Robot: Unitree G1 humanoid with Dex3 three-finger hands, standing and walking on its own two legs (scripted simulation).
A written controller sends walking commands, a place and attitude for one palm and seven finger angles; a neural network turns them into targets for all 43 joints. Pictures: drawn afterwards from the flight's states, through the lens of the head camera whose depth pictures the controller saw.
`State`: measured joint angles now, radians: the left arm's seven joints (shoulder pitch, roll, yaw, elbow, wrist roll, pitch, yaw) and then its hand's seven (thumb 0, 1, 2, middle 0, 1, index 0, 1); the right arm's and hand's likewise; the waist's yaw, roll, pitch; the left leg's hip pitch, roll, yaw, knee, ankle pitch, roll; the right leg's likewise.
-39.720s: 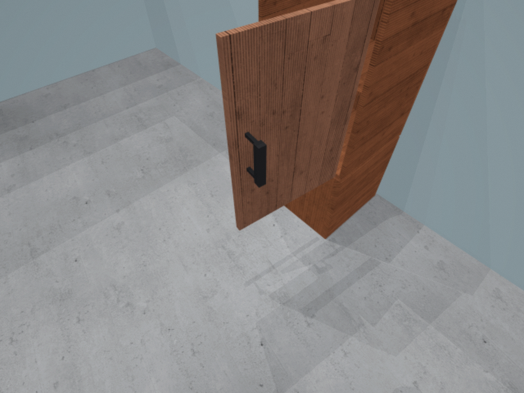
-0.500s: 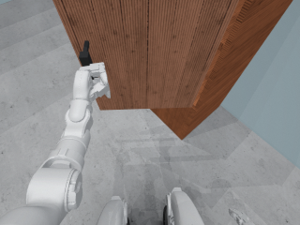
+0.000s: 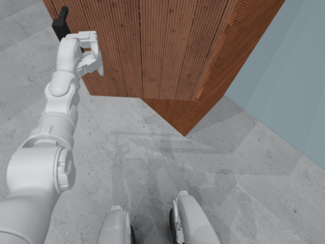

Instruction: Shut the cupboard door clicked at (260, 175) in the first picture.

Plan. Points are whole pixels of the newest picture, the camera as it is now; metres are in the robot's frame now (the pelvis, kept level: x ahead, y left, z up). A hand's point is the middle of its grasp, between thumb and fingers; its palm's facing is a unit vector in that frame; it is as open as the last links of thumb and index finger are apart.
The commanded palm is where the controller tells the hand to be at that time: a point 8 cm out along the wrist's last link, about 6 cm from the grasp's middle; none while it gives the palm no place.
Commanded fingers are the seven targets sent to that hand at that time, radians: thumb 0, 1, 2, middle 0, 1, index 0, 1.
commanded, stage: push the door shut along its arc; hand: left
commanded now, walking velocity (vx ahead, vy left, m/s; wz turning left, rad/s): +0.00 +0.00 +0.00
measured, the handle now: (71, 39) +0.60 +0.14 +0.07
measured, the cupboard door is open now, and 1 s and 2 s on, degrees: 42 31 31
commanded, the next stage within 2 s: pull the fist back off the door in 0.68 s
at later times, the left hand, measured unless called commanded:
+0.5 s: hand (109, 40) +0.59 +0.05 +0.08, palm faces -0.31 -0.95 -0.05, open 3.1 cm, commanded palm +0.59 +0.10 +0.07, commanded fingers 0.00 0.90 0.90 -1.30 -1.50 -1.30 -1.50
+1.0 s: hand (113, 33) +0.63 +0.05 +0.06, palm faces +0.06 -1.00 -0.06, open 3.1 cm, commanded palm +0.59 +0.08 +0.07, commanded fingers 0.00 0.90 0.90 -1.30 -1.50 -1.30 -1.50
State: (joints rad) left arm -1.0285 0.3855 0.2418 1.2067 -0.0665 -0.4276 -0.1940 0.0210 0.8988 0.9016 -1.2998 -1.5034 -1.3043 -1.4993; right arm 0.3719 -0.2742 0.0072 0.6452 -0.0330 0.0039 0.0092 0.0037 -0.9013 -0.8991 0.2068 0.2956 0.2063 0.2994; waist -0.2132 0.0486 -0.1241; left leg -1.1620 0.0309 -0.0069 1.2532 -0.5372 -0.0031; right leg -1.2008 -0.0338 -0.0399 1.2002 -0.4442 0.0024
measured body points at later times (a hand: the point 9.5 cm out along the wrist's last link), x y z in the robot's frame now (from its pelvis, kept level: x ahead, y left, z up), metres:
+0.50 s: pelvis +0.00 +0.00 -0.02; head +0.18 +0.01 +0.39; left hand +0.60 +0.11 +0.08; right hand -0.04 -0.25 -0.12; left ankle +0.02 +0.12 -0.62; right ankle +0.06 -0.13 -0.62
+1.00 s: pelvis +0.00 +0.00 -0.02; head +0.21 +0.01 +0.38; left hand +0.62 +0.10 +0.07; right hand -0.06 -0.23 -0.12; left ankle +0.02 +0.12 -0.62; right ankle +0.06 -0.13 -0.62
